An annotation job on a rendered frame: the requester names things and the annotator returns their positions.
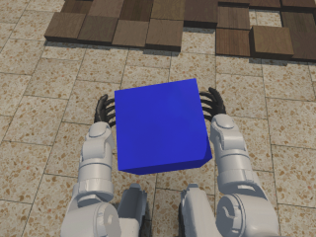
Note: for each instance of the left robot forearm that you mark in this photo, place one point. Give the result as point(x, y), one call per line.
point(94, 182)

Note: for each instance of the robot right hand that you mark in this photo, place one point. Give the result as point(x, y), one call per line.
point(216, 103)

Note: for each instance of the robot left hand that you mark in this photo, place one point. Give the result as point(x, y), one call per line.
point(101, 111)

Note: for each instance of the right robot forearm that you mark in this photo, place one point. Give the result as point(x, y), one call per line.
point(235, 173)

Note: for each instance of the right robot shin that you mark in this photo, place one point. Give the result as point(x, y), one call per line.
point(186, 220)

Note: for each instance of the carton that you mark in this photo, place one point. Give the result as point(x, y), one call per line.
point(161, 128)

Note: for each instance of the left robot upper arm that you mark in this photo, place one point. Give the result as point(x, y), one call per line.
point(100, 219)

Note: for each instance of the right robot thigh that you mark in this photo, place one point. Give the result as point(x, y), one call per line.
point(196, 208)

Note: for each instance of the right robot upper arm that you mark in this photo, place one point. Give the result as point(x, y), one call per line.
point(246, 216)

